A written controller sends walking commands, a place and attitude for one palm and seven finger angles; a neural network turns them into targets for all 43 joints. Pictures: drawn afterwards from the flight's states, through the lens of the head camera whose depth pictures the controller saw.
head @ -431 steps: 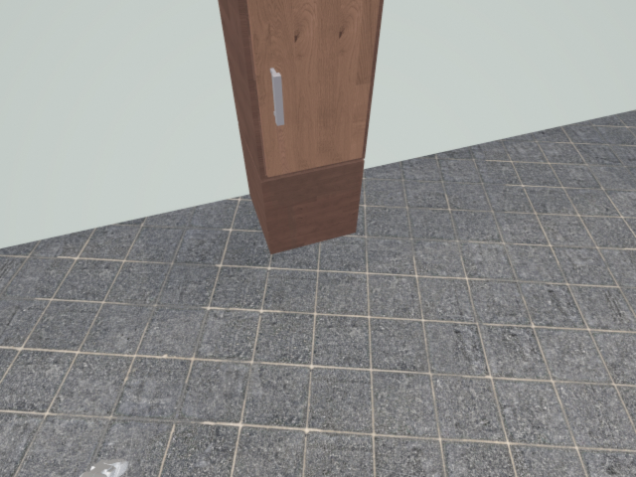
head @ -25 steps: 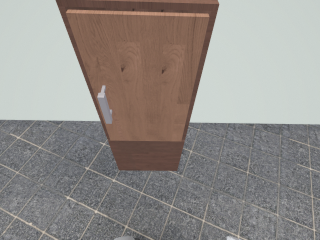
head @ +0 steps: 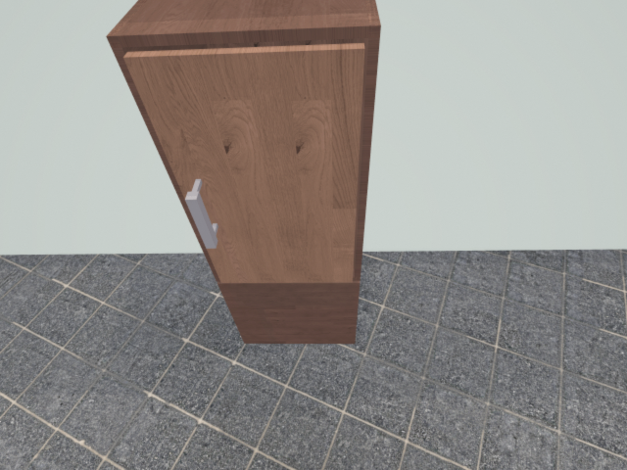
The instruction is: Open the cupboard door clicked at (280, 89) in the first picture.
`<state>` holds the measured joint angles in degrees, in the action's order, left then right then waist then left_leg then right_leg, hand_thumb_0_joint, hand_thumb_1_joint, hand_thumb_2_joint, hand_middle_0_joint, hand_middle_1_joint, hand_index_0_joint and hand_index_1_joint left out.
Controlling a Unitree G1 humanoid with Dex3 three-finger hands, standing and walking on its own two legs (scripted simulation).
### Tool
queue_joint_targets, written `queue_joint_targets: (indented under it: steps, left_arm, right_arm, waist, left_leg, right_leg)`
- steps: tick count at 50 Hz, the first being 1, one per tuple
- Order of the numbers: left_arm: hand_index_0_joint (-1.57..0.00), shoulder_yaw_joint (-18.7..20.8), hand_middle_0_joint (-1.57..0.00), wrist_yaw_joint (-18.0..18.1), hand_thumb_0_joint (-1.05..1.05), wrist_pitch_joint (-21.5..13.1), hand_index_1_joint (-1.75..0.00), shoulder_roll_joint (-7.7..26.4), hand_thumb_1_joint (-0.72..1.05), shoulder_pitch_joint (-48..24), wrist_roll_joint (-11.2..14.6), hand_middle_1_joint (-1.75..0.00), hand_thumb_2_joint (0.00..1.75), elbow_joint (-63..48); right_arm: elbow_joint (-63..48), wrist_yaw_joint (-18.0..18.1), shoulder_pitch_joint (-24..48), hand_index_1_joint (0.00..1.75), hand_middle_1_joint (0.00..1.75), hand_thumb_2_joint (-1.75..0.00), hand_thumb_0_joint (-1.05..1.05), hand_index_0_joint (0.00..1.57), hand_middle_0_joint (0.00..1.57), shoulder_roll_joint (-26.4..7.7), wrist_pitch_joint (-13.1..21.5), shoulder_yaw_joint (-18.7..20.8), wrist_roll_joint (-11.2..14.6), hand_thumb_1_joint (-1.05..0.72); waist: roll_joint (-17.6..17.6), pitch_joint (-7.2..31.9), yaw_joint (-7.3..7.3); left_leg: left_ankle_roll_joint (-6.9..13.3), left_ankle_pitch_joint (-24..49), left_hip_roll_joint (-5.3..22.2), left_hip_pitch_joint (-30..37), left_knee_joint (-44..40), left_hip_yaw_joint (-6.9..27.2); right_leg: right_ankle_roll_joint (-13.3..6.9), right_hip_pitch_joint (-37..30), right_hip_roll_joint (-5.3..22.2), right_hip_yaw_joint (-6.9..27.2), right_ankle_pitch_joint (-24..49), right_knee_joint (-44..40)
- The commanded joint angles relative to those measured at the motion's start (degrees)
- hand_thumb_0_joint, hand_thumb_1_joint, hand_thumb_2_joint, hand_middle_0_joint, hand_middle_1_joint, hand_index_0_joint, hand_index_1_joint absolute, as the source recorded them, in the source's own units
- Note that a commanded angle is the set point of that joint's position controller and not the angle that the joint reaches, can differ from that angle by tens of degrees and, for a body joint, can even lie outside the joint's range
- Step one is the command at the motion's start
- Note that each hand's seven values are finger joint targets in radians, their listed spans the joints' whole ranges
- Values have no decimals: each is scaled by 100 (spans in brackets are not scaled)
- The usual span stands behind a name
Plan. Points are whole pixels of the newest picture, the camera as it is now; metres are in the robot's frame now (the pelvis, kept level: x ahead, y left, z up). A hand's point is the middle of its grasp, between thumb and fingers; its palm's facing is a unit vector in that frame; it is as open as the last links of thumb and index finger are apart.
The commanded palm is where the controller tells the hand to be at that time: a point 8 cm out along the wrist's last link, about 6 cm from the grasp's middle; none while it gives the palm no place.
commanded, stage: come to a stop and stand still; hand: left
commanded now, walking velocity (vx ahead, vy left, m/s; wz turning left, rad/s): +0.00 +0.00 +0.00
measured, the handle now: (204, 214) +0.56 +0.28 -0.06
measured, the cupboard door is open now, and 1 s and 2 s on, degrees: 0 0 0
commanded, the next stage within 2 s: look again from close up in 0.36 s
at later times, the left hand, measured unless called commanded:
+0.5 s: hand out of the picture +0.00 +0.22 -0.19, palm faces +0.01 -0.98 -0.17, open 7.4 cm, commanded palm none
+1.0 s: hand out of the picture -0.01 +0.22 -0.18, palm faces +0.01 -0.98 -0.21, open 7.4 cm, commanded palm none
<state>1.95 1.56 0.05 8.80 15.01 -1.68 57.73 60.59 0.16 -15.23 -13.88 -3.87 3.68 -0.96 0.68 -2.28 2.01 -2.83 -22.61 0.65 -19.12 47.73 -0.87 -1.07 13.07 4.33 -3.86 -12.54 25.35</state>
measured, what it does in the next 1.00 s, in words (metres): steps on the spot: left foot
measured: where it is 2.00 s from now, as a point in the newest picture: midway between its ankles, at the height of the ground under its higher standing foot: outside the picture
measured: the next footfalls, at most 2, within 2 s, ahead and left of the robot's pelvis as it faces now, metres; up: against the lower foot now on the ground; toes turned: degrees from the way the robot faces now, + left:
left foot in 0.12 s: +0.01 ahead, +0.16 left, +0.00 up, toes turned +2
left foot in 1.70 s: +0.08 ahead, +0.16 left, +0.00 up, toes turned +5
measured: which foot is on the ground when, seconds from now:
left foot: up 0.00-0.10, down 0.12-1.00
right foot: down 0.00-1.00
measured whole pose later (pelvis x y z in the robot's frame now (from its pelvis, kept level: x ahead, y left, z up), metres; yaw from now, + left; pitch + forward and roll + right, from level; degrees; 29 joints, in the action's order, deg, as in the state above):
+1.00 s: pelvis -0.03 +0.04 -0.01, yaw -1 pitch -3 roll +1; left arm -0.4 1.4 0.0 8.6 16.4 -0.8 62.4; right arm 61.4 1.0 -19.3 -8.6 0.7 -0.3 -0.8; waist 1.2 -1.0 -0.3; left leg -0.1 -15.2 0.6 -9.1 27.1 -2.9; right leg 1.8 13.5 3.9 -1.7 -12.0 28.3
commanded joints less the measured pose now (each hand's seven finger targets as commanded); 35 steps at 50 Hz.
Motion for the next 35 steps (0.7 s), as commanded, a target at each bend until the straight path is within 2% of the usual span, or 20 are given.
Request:
queue_joint_targets:
  steps: [1,3,4,5,6,7,8,9,10,12,13,15,22,23,24,25,26,27,31,35]
  left_arm:
    - [-20,296,-20,72,0,-6,-30,1277,90,300,-21,-30,90,-88]
    - [-20,280,-20,61,0,23,-30,1224,90,73,32,-30,90,-52]
    - [-20,247,-20,49,0,38,-30,1093,90,-4,58,-30,90,-26]
    - [-20,196,-20,44,0,70,-30,865,90,35,99,-30,90,-42]
    - [-20,143,-20,18,0,95,-30,609,90,145,109,-30,90,-83]
    - [-20,104,-20,9,0,82,-30,480,90,151,85,-30,90,-64]
    - [-20,68,-20,0,0,111,-30,427,90,-15,63,-30,90,36]
    - [-20,50,-20,-11,0,121,-30,475,90,6,63,-30,90,97]
    - [-20,20,-20,-24,0,113,-30,483,90,86,63,-30,90,194]
    - [-20,-20,-20,-27,0,62,-30,525,90,278,70,-30,90,389]
    - [-20,-32,-20,-20,0,32,-30,586,90,350,78,-30,90,468]
    - [-20,-47,-20,-10,0,17,-30,641,90,246,80,-30,90,528]
    - [-20,-93,-20,11,0,0,-30,569,90,268,96,-30,90,628]
    - [-20,-157,-20,281,0,-153,-30,691,90,667,22,-30,90,740]
    - [-20,-154,-20,219,0,-248,-30,918,90,513,44,-30,90,661]
    - [-20,-159,-20,186,0,-256,-30,785,90,539,60,-30,90,517]
    - [-20,-154,-20,158,0,-219,-30,742,90,441,66,-30,90,473]
    - [-20,-154,-20,136,0,-181,-30,697,90,419,77,-30,90,428]
    - [-20,-163,-20,70,0,-79,-30,604,90,291,74,-30,90,339]
    - [-20,-159,-20,41,0,-62,-30,632,90,287,84,-30,90,278]
  right_arm:
    - [-461,17,149,30,30,-90,0,20,20,-42,234,-55,50,-90]
    - [-284,52,-257,30,30,-90,0,20,20,5,289,-86,48,-90]
    - [-186,64,-384,30,30,-90,0,20,20,-6,334,-96,59,-90]
    - [-167,82,-476,30,30,-90,0,20,20,-239,392,-84,35,-90]
    - [-227,101,-355,30,30,-90,0,20,20,-523,414,-47,-6,-90]
    - [-312,112,-159,30,30,-90,0,20,20,-656,385,-59,-9,-90]
    - [-247,146,49,30,30,-90,0,20,20,-525,416,-86,-12,-90]
    - [-212,170,142,30,30,-90,0,20,20,-433,430,-121,9,-90]
    - [-197,191,214,30,30,-90,0,20,20,-348,443,-150,9,-90]
    - [-111,219,156,30,30,-90,0,20,20,-237,468,-173,30,-90]
    - [-68,215,83,30,30,-90,0,20,20,-200,482,-186,47,-90]
    - [7,195,-3,30,30,-90,0,20,20,-182,467,-180,61,-90]
    - [168,189,-141,30,30,-90,0,20,20,-118,517,-236,60,-90]
    - [-245,125,218,30,30,-90,0,20,20,-337,595,-249,99,-90]
    - [-364,87,181,30,30,-90,0,20,20,-248,568,-286,91,-90]
    - [-339,93,-319,30,30,-90,0,20,20,-47,622,-270,24,-90]
    - [-329,127,-413,30,30,-90,0,20,20,-151,635,-250,25,-90]
    - [-353,155,-404,30,30,-90,0,20,20,-195,627,-240,37,-90]
    - [-422,175,-342,30,30,-90,0,20,20,-179,564,-252,26,-90]
    - [-403,140,-373,30,30,-90,0,20,20,-146,543,-261,19,-90]
  waist:
    - [-1231,349,68]
    - [-1205,442,-141]
    - [-1014,400,-207]
    - [-204,449,-227]
    - [622,309,-134]
    - [680,123,-68]
    - [1012,-118,-88]
    - [1113,-260,-29]
    - [1068,-279,5]
    - [626,-89,19]
    - [467,18,-1]
    - [-141,-109,-96]
    - [44,-115,-123]
    - [146,-249,-39]
    - [223,-67,-215]
    - [284,777,-255]
    - [350,1060,-259]
    - [372,1017,-237]
    - [49,-72,-208]
    - [43,-386,-194]
  left_leg:
    - [75,-5,5,57,-1084,-118]
    - [108,777,-70,897,-2142,-273]
    - [143,1129,18,1356,-2610,-230]
    - [277,1326,483,1649,-2836,227]
    - [572,1483,1214,1293,-3019,1017]
    - [786,1070,1487,602,-3243,1210]
    - [815,868,1351,357,-3589,1229]
    - [827,999,1251,220,-3639,1093]
    - [790,1393,1109,364,-3497,871]
    - [662,2244,854,731,-3016,524]
    - [572,2245,722,786,-2869,395]
    - [425,1759,605,798,-2818,317]
    - [391,1564,582,858,-3030,301]
    - [254,2663,641,564,-1938,64]
    - [239,2583,482,607,-2078,-37]
    - [302,2629,457,874,-2088,97]
    - [350,3221,560,997,-2024,179]
    - [386,3497,638,1075,-2036,213]
    - [457,2326,588,456,-2354,299]
    - [466,1151,487,184,-2676,356]
  right_leg:
    - [-769,-561,1305,1269,1480,-723]
    - [-492,-174,1019,1014,1041,-489]
    - [-313,183,788,874,677,-286]
    - [-121,554,475,629,53,86]
    - [89,720,95,260,-532,366]
    - [178,438,-36,23,-785,471]
    - [237,321,-55,-42,-637,634]
    - [227,191,-32,8,-632,733]
    - [214,158,-6,84,-497,651]
    - [206,-78,66,185,211,64]
    - [187,-267,153,295,569,-164]
    - [167,-216,213,418,731,-317]
    - [190,-289,241,388,643,-440]
    - [91,-160,442,677,2100,-85]
    - [20,-300,512,424,2701,155]
    - [-28,-652,412,478,2449,518]
    - [-14,-730,319,344,1969,605]
    - [-9,-597,234,281,1477,569]
    - [30,-161,149,286,608,288]
    - [40,-97,142,378,192,52]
